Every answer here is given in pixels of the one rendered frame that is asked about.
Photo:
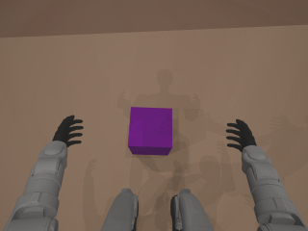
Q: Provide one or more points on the robot right hand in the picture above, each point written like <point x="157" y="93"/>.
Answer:
<point x="245" y="135"/>

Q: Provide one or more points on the robot left hand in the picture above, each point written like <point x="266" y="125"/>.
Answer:
<point x="64" y="129"/>

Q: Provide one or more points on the left robot upper arm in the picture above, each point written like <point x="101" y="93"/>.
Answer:
<point x="34" y="224"/>

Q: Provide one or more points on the robot left thigh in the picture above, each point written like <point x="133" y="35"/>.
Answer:
<point x="121" y="213"/>

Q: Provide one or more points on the robot left forearm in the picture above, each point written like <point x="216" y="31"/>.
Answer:
<point x="40" y="196"/>

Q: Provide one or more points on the robot right forearm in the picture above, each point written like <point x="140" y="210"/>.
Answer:
<point x="272" y="204"/>

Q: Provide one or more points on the right robot shin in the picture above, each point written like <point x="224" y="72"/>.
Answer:
<point x="178" y="222"/>

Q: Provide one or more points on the carton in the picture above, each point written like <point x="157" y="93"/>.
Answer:
<point x="150" y="131"/>

